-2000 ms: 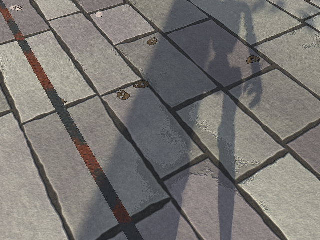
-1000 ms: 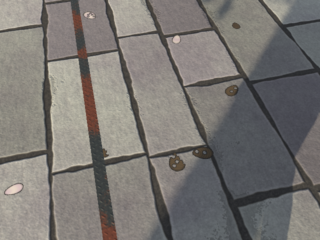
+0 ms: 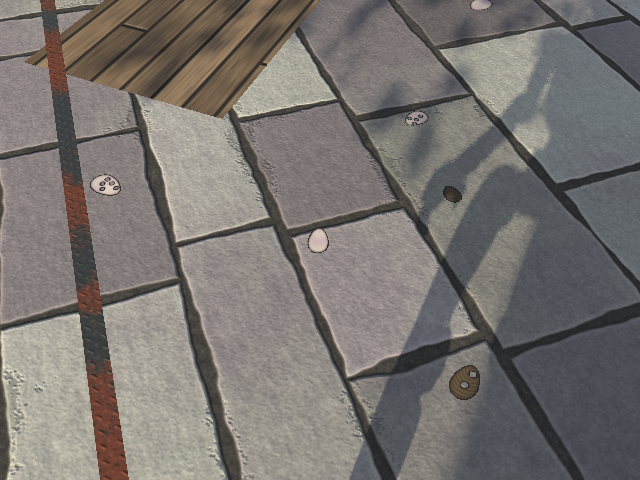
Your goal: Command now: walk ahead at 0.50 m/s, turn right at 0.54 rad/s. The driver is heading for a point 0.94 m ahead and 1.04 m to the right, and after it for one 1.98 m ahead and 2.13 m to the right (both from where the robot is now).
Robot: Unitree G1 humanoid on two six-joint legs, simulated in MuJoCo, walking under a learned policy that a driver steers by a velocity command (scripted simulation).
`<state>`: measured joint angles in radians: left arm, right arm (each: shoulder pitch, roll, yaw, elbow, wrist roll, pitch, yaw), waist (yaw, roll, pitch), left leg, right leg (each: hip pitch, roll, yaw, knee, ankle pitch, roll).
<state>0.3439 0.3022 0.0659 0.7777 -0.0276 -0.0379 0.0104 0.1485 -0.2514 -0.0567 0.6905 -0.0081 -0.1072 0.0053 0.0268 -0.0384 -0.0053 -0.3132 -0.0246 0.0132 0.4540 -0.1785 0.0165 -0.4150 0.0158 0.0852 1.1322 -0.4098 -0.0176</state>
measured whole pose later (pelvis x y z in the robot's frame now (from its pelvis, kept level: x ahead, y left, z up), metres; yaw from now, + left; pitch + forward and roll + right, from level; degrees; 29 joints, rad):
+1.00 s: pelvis +0.53 -0.14 +0.00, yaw -36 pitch +1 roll +1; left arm 0.32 0.31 0.07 0.69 -0.03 -0.02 0.01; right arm 0.18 -0.27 -0.05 0.71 -0.01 -0.10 0.01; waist 0.01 -0.04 0.01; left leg -0.31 -0.02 0.04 0.47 -0.19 0.02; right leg -0.45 0.01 0.08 1.19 -0.38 -0.01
